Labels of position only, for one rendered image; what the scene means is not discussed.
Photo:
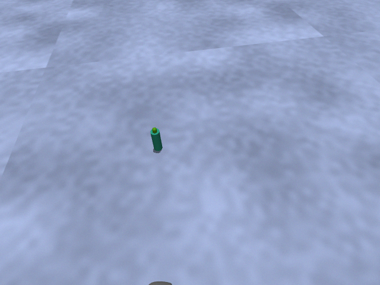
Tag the bottle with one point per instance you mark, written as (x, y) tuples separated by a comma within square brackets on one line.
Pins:
[(155, 135)]

